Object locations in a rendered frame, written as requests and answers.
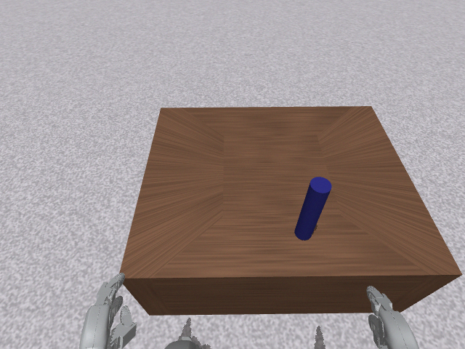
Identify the right robot hand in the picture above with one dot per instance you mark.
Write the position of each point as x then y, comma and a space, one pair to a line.
390, 329

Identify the can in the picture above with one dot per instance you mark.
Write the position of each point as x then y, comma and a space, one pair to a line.
314, 202

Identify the left robot hand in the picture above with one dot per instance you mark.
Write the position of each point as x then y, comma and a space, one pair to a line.
99, 319

